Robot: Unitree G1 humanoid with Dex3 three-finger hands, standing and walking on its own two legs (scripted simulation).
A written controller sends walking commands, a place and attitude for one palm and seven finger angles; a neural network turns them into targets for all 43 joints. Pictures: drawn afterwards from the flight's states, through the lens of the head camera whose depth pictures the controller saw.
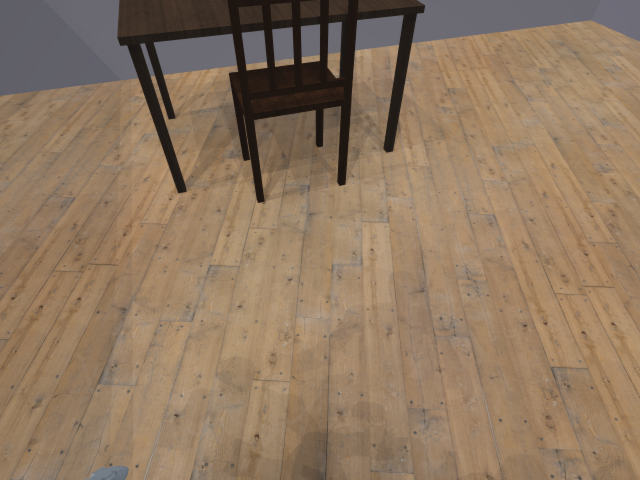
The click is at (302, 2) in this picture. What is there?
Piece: chair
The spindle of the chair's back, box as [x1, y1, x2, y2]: [292, 2, 301, 85]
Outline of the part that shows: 292,2 295,84 301,85 299,2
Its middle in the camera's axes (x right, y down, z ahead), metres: -0.09 -0.69 +1.39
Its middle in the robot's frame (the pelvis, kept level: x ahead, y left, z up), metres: +1.50 +0.16 -0.08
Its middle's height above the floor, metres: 0.69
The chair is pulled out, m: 0.00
